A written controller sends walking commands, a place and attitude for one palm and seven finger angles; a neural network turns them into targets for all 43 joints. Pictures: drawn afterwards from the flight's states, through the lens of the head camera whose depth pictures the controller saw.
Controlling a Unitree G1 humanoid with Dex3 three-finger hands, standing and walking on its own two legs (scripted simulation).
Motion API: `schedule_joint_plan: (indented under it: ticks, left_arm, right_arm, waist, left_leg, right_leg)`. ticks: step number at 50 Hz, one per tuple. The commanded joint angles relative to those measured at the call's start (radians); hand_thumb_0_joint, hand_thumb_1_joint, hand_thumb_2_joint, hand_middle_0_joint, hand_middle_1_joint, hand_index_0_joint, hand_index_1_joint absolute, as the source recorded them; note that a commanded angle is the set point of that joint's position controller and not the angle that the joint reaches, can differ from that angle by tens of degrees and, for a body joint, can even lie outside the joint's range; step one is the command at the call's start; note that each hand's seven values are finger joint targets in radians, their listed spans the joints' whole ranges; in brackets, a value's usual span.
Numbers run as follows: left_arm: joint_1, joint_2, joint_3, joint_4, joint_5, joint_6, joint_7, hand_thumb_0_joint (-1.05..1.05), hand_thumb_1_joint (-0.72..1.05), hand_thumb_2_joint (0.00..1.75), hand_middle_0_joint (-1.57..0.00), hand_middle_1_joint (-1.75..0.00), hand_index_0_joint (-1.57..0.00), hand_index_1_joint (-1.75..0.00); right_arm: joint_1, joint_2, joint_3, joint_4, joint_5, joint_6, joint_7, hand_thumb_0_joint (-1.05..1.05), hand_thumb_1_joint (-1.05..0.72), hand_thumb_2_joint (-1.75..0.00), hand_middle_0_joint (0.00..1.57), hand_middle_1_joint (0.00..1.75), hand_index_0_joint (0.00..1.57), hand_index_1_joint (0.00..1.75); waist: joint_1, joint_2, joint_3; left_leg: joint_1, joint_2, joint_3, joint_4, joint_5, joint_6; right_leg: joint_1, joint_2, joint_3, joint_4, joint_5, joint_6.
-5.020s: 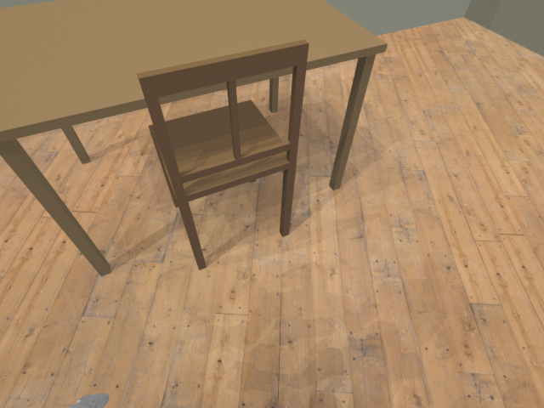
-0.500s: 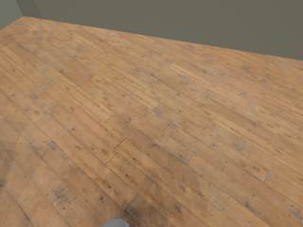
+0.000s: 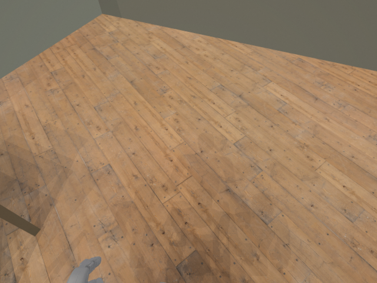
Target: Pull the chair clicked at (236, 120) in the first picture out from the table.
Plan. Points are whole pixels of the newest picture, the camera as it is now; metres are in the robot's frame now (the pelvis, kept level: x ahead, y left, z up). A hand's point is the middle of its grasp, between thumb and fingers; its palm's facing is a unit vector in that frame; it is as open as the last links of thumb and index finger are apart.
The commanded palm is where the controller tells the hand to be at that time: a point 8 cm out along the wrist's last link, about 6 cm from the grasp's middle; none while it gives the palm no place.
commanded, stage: turn to face it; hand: left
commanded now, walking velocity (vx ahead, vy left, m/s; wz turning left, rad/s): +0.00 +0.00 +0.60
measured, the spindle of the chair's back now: out of the picture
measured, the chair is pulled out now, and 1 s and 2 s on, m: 0.00 0.00 0.00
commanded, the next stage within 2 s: take the last steps up to it in 1.78 s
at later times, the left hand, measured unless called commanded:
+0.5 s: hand out of the picture -0.06 +0.24 -0.18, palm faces +0.38 -0.88 -0.27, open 7.4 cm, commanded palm none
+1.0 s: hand out of the picture -0.03 +0.21 -0.14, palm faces +0.59 -0.76 -0.28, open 7.4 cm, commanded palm none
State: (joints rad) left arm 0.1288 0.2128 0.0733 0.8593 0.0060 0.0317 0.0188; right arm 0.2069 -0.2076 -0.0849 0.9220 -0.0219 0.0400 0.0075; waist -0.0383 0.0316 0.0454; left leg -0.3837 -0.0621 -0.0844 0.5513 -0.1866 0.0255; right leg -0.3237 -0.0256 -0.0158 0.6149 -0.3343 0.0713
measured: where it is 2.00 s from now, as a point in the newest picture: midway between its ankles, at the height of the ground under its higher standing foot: outside the picture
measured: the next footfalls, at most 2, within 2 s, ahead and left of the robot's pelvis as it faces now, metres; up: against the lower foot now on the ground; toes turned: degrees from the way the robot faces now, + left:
right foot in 0.02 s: +0.05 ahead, -0.13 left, +0.00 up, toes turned -1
left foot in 0.42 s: +0.00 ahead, +0.13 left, +0.00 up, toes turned +24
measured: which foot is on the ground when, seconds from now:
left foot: down 0.00-0.02, up 0.04-0.40, down 0.42-0.84, up 0.86-1.00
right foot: up 0.00-0.00, down 0.02-0.42, up 0.44-0.82, down 0.84-1.00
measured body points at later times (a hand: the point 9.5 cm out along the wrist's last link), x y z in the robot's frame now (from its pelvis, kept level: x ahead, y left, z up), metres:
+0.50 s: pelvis -0.01 +0.01 -0.01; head +0.03 +0.06 +0.44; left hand -0.08 +0.29 -0.16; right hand +0.20 -0.19 -0.12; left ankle -0.04 +0.11 -0.73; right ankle +0.00 -0.13 -0.68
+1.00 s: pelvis +0.00 -0.02 +0.01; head +0.04 -0.01 +0.45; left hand -0.06 +0.25 -0.11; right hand +0.21 -0.19 -0.15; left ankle -0.09 +0.08 -0.64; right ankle +0.06 -0.11 -0.73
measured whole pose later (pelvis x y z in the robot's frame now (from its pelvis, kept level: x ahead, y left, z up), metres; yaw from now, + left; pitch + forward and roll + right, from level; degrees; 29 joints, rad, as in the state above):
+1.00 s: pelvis +0.00 -0.02 +0.01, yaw +38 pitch -1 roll +1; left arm 0.18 0.19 0.03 0.83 0.02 0.02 0.02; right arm 0.20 -0.26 -0.10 0.92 -0.02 0.08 0.03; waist -0.04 0.03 0.08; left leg -0.53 -0.02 -0.02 1.17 -0.42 -0.06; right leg -0.22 -0.08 -0.13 0.54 -0.30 0.00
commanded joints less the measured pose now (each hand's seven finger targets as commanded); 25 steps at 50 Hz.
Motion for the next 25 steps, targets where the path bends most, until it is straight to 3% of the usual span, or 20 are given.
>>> schedule_joint_plan:
  ticks: [1,2,3,5,6,9,13,15,18,19,20,21,22,23,25]
  left_arm:
    - [0.143,0.268,0.047,-0.063,0.023,-0.033,0.019,0.0,0.9,0.9,-0.2,-0.3,-0.2,-0.3]
    - [0.106,0.235,0.045,-0.076,0.017,-0.037,0.023,0.0,0.9,0.9,-0.2,-0.3,-0.2,-0.3]
    - [0.051,0.207,0.033,-0.084,0.016,-0.036,0.022,0.0,0.9,0.9,-0.2,-0.3,-0.2,-0.3]
    - [-0.009,0.151,0.016,-0.093,0.018,-0.041,0.021,0.0,0.9,0.9,-0.2,-0.3,-0.2,-0.3]
    - [0.012,0.146,0.014,-0.088,0.02,-0.045,0.02,0.0,0.9,0.9,-0.2,-0.3,-0.2,-0.3]
    - [0.095,0.173,0.02,-0.056,0.022,-0.044,0.017,0.0,0.9,0.9,-0.2,-0.3,-0.2,-0.3]
    - [0.15,0.218,0.026,-0.034,0.023,-0.032,0.011,0.0,0.9,0.9,-0.2,-0.3,-0.2,-0.3]
    - [0.153,0.23,0.034,-0.03,0.026,-0.028,0.01,0.0,0.9,0.9,-0.2,-0.3,-0.2,-0.3]
    - [0.139,0.245,0.041,-0.022,0.02,-0.021,0.006,0.0,0.9,0.9,-0.2,-0.3,-0.2,-0.3]
    - [0.133,0.235,0.04,-0.02,0.013,-0.017,0.003,0.0,0.9,0.9,-0.2,-0.3,-0.2,-0.3]
    - [0.138,0.203,0.038,-0.043,0.005,-0.014,-0.002,0.0,0.9,0.9,-0.2,-0.3,-0.2,-0.3]
    - [0.09,0.128,0.016,-0.096,0.003,-0.014,-0.009,0.0,0.9,0.9,-0.2,-0.3,-0.2,-0.3]
    - [0.027,0.144,0.011,-0.107,0.014,0.001,0.0,0.0,0.9,0.9,-0.2,-0.3,-0.2,-0.3]
    - [0.009,0.128,0.017,-0.094,0.008,-0.001,0.004,0.0,0.9,0.9,-0.2,-0.3,-0.2,-0.3]
    - [0.03,0.142,0.024,-0.058,0.007,-0.002,-0.006,0.0,0.9,0.9,-0.2,-0.3,-0.2,-0.3]
  right_arm:
    - [-0.036,-0.095,-0.036,-0.135,0.009,-0.02,-0.001,0.0,-0.9,-0.9,0.2,0.3,0.2,0.3]
    - [-0.05,-0.144,-0.045,-0.124,-0.001,-0.004,0.002,0.0,-0.9,-0.9,0.2,0.3,0.2,0.3]
    - [-0.053,-0.127,-0.046,-0.108,-0.002,0.006,0.007,0.0,-0.9,-0.9,0.2,0.3,0.2,0.3]
    - [-0.024,-0.113,-0.036,-0.085,-0.003,0.011,0.017,0.0,-0.9,-0.9,0.2,0.3,0.2,0.3]
    - [-0.021,-0.104,-0.031,-0.082,0.0,0.01,0.02,0.0,-0.9,-0.9,0.2,0.3,0.2,0.3]
    - [-0.078,-0.098,-0.02,-0.097,0.005,0.011,0.022,0.0,-0.9,-0.9,0.2,0.3,0.2,0.3]
    - [-0.142,-0.097,-0.006,-0.114,0.008,0.011,0.026,0.0,-0.9,-0.9,0.2,0.3,0.2,0.3]
    - [-0.148,-0.101,-0.001,-0.124,0.012,0.004,0.025,0.0,-0.9,-0.9,0.2,0.3,0.2,0.3]
    - [-0.096,-0.123,-0.003,-0.112,0.011,-0.006,0.021,0.0,-0.9,-0.9,0.2,0.3,0.2,0.3]
    - [-0.056,-0.151,-0.012,-0.107,0.009,-0.011,0.022,0.0,-0.9,-0.9,0.2,0.3,0.2,0.3]
    - [0.019,-0.244,-0.034,-0.094,0.002,-0.023,0.017,0.0,-0.9,-0.9,0.2,0.3,0.2,0.3]
    - [0.092,-0.35,-0.062,-0.083,0.004,-0.025,0.01,0.0,-0.9,-0.9,0.2,0.3,0.2,0.3]
    - [0.137,-0.339,-0.059,-0.048,0.011,-0.023,0.0,0.0,-0.9,-0.9,0.2,0.3,0.2,0.3]
    - [0.105,-0.317,-0.054,-0.053,0.008,-0.026,-0.012,0.0,-0.9,-0.9,0.2,0.3,0.2,0.3]
    - [-0.028,-0.253,-0.033,-0.09,0.004,-0.027,-0.018,0.0,-0.9,-0.9,0.2,0.3,0.2,0.3]
  waist:
    - [0.075,-0.334,-0.109]
    - [0.069,-0.268,-0.078]
    - [0.037,-0.233,-0.026]
    - [0.001,-0.174,0.014]
    - [0.009,-0.188,-0.009]
    - [0.052,-0.199,-0.05]
    - [0.086,-0.244,-0.055]
    - [0.092,-0.271,-0.074]
    - [0.062,-0.257,-0.113]
    - [0.037,-0.199,-0.133]
    - [-0.009,0.01,-0.196]
    - [-0.054,0.303,-0.197]
    - [-0.073,0.196,-0.2]
    - [-0.058,0.218,-0.19]
    - [-0.002,0.147,-0.115]
  left_leg:
    - [-0.278,-0.009,0.054,0.389,-0.392,-0.069]
    - [-0.238,0.047,0.007,0.55,-0.365,-0.062]
    - [-0.24,0.063,0.017,0.646,-0.31,-0.068]
    - [-0.237,0.098,0.055,0.692,-0.215,-0.088]
    - [-0.233,0.095,0.074,0.659,-0.213,-0.097]
    - [-0.2,0.097,0.12,0.517,-0.241,-0.11]
    - [-0.113,0.086,0.174,0.349,-0.248,-0.103]
    - [-0.064,0.084,0.189,0.244,-0.261,-0.09]
    - [0.065,0.074,0.223,0.043,-0.149,-0.074]
    - [0.185,0.082,0.203,-0.088,-0.042,-0.06]
    - [0.398,0.229,0.016,-0.154,0.198,0.008]
    - [0.499,0.489,-0.3,-0.164,0.634,0.16]
    - [0.46,0.504,-0.275,-0.147,0.628,0.21]
    - [0.431,0.447,-0.252,-0.136,0.582,0.2]
    - [0.298,0.346,-0.135,-0.154,0.447,0.146]
  right_leg:
    - [0.263,-0.49,0.388,-0.376,0.189,-0.204]
    - [0.14,-0.468,0.337,-0.374,0.146,-0.224]
    - [0.079,-0.406,0.283,-0.367,0.144,-0.209]
    - [0.086,-0.326,0.095,-0.303,0.316,-0.185]
    - [0.136,-0.31,0.047,-0.274,0.416,-0.181]
    - [0.244,-0.321,-0.015,-0.234,0.543,-0.183]
    - [0.246,-0.333,-0.052,-0.208,0.581,-0.18]
    - [0.266,-0.348,-0.061,-0.178,0.601,-0.179]
    - [0.249,-0.344,-0.12,-0.086,0.574,-0.132]
    - [0.182,-0.324,-0.149,0.008,0.527,-0.093]
    - [-0.02,-0.255,-0.188,0.213,0.318,-0.029]
    - [-0.294,-0.123,-0.169,0.43,-0.333,0.04]
    - [-0.318,-0.126,-0.053,0.529,-0.335,0.027]
    - [-0.335,-0.123,-0.018,0.567,-0.274,0.028]
    - [-0.283,-0.12,0.001,0.567,-0.139,0.032]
